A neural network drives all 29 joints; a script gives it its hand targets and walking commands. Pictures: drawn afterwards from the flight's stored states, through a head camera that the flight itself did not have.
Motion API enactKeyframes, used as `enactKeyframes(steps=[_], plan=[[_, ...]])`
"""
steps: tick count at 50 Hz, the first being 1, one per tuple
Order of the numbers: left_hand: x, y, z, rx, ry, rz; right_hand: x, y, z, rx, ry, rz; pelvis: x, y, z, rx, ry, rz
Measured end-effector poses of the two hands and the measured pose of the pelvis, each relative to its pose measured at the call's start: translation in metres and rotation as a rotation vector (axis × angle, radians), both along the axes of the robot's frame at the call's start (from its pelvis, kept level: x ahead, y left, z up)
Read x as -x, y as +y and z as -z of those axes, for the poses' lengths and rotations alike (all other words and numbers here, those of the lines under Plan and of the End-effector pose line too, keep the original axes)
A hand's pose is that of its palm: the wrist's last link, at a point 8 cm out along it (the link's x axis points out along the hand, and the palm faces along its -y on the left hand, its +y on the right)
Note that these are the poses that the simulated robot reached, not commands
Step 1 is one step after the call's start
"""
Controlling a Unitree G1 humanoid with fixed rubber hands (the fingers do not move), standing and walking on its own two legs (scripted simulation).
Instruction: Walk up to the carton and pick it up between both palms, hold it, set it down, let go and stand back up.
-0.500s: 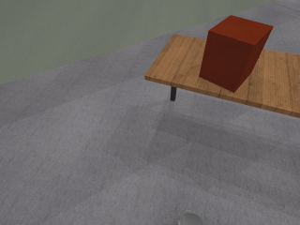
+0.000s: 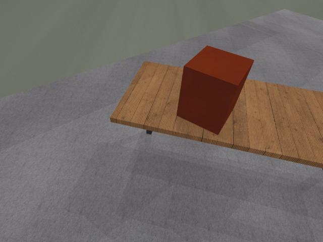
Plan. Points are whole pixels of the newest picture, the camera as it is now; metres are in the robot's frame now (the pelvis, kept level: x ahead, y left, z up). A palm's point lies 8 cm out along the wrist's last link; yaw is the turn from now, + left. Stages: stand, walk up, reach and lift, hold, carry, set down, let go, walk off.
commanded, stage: walk up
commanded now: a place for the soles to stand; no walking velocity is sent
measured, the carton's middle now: (212, 89) +0.72 -0.18 -0.02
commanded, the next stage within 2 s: none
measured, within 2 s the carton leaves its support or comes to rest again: neither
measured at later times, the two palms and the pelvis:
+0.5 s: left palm (129, 185) +0.31 +0.12 -0.09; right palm out of the picture +0.15 -0.39 -0.13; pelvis +0.18 -0.11 +0.00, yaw -13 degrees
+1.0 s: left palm (141, 157) +0.42 +0.09 -0.11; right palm (291, 184) +0.35 -0.39 -0.09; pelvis +0.28 -0.13 +0.01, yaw -13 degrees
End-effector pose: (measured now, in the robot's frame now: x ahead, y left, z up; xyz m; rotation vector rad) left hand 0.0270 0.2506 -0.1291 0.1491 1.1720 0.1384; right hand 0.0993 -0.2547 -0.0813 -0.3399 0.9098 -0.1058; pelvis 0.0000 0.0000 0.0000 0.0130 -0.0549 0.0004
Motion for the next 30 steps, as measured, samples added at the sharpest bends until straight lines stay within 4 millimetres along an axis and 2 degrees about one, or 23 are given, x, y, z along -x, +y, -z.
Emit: enactKeyframes(steps=[4, 9, 13, 17, 20, 22, 25, 30], plan=[[-0.046, -0.005, -0.003, -0.004, 0.034, 0.114, 0.008, -0.014, -0.001, 0.022, 0.029, 0.122, -0.026, -0.004, -0.005, 0.009, -0.013, 0.061], [-0.122, -0.017, -0.021, -0.022, -0.017, 0.202, 0.038, -0.032, 0.000, 0.012, 0.156, 0.232, -0.057, -0.023, -0.016, -0.006, -0.019, 0.110], [-0.185, -0.045, -0.036, -0.029, -0.082, 0.253, 0.053, -0.056, 0.010, -0.012, 0.262, 0.299, -0.087, -0.042, -0.017, -0.013, -0.013, 0.146], [-0.242, -0.082, -0.040, -0.066, -0.144, 0.305, 0.047, -0.087, 0.034, -0.046, 0.321, 0.350, -0.123, -0.073, -0.003, -0.027, -0.004, 0.172], [-0.272, -0.108, -0.036, -0.099, -0.181, 0.308, 0.025, -0.109, 0.054, -0.077, 0.348, 0.352, -0.145, -0.096, 0.009, -0.001, -0.010, 0.198], [-0.281, -0.120, -0.035, -0.108, -0.173, 0.288, 0.001, -0.119, 0.057, -0.095, 0.336, 0.339, -0.157, -0.106, 0.009, -0.006, -0.015, 0.210], [-0.286, -0.133, -0.039, -0.118, -0.136, 0.273, -0.047, -0.133, 0.050, -0.101, 0.264, 0.311, -0.176, -0.115, 0.001, 0.001, -0.020, 0.223], [-0.292, -0.143, -0.043, -0.105, -0.082, 0.256, -0.120, -0.147, 0.025, -0.092, 0.143, 0.267, -0.209, -0.127, -0.012, 0.017, -0.007, 0.231]])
